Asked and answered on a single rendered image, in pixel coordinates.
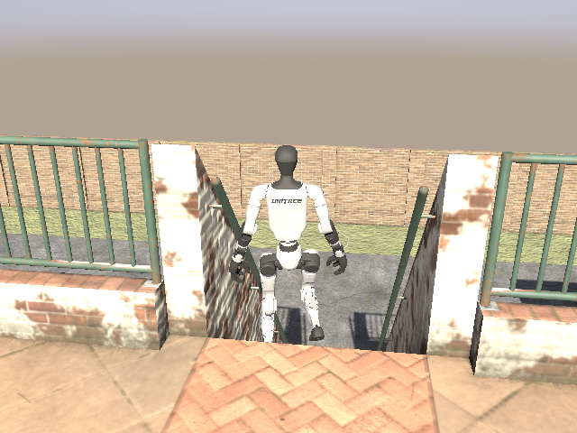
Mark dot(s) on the right robot forearm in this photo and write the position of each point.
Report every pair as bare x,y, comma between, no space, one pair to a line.
335,242

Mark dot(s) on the robot right hand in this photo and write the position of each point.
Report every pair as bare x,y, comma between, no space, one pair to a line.
342,261

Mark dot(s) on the left robot forearm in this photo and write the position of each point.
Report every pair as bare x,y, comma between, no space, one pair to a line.
241,246

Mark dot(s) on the robot left hand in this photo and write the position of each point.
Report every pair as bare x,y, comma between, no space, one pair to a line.
233,269

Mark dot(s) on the right robot upper arm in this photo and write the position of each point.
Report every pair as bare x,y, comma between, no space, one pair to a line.
316,193

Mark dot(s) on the right robot thigh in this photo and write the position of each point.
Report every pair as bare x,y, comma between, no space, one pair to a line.
310,265

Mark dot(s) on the robot right shin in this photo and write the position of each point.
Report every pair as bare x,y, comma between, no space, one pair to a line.
311,309

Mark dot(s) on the left robot upper arm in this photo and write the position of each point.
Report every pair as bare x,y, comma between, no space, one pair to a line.
253,209

